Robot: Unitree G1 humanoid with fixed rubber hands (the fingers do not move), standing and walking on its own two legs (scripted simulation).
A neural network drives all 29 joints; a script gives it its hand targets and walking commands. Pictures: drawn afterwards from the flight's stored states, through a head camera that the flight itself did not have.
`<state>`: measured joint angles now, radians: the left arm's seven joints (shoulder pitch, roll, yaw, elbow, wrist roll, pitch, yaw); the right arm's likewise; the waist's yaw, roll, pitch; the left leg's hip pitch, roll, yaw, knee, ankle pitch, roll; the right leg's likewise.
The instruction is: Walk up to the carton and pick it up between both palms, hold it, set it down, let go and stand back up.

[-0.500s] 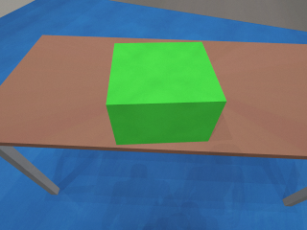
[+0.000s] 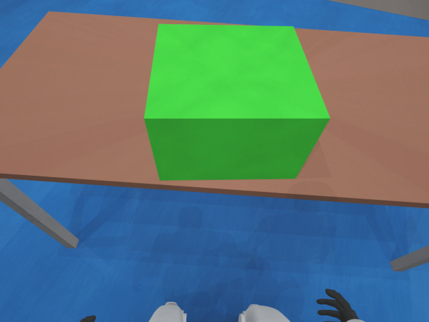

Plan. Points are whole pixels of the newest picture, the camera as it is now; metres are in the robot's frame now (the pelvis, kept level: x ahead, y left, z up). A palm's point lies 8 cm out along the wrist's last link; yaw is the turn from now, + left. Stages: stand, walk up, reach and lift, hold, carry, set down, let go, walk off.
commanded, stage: reach and lift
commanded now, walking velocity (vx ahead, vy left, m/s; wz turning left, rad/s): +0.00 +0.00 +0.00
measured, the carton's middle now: (227, 102) +0.55 -0.04 +0.05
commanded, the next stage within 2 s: none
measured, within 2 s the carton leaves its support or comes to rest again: neither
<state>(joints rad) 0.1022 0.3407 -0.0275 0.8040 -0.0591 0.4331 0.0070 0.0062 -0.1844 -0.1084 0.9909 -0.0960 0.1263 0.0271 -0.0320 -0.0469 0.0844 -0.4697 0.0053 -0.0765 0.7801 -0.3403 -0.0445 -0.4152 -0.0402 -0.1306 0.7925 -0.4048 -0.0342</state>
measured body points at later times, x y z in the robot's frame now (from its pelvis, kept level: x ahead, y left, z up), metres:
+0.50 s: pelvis -0.01 -0.01 +0.02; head +0.06 +0.00 +0.47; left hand +0.20 +0.25 -0.07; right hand +0.17 -0.26 -0.07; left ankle +0.04 +0.14 -0.71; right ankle +0.01 -0.10 -0.71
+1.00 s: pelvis +0.02 +0.02 +0.04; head +0.04 +0.04 +0.49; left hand +0.22 +0.24 -0.03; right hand +0.18 -0.25 -0.02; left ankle +0.04 +0.14 -0.71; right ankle +0.01 -0.10 -0.71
